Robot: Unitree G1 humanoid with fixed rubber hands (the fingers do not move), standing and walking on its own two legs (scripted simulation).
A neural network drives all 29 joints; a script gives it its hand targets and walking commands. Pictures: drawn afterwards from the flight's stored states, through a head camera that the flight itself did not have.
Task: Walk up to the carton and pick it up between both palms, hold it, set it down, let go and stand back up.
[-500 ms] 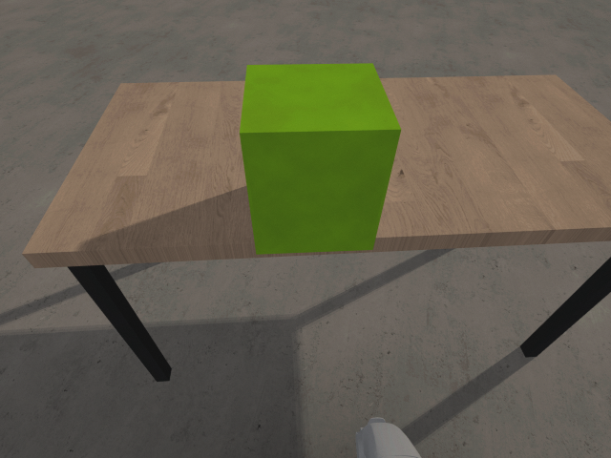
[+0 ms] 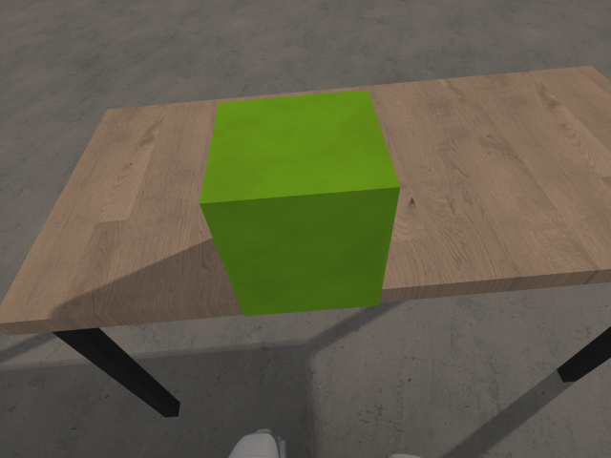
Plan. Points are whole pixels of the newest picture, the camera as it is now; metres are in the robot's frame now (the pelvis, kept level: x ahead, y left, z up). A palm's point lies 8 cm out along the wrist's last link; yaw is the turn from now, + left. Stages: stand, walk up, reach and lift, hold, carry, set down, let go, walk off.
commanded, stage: walk up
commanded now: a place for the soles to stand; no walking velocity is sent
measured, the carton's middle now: (302, 209) +0.44 +0.03 +0.08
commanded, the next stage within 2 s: stand in 1.10 s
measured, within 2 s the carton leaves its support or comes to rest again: neither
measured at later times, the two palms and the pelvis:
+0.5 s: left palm out of the picture +0.07 +0.36 -0.11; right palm out of the picture +0.12 -0.29 -0.11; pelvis +0.02 +0.03 -0.01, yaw +0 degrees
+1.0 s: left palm out of the picture +0.06 +0.35 -0.11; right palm out of the picture +0.11 -0.29 -0.11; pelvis +0.02 +0.03 -0.01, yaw +0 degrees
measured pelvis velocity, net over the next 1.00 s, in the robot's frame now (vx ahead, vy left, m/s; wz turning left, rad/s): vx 0.02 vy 0.03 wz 0.00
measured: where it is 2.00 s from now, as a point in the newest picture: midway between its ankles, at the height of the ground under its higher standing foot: outside the picture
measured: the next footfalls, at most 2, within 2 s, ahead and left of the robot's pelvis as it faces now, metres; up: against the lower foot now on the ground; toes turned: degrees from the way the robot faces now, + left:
left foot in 0.06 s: +0.11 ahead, +0.13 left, +0.00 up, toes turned +3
right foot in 0.30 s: +0.03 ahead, -0.08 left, +0.00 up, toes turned -1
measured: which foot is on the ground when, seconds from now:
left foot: up 0.00-0.04, down 0.06-1.00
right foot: down 0.00-0.08, up 0.10-0.28, down 0.30-1.00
